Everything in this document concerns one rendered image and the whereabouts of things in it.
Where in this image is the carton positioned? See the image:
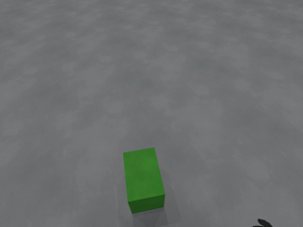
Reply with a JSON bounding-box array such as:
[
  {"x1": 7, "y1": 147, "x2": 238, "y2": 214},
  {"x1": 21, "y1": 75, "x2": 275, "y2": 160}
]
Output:
[{"x1": 123, "y1": 148, "x2": 166, "y2": 214}]

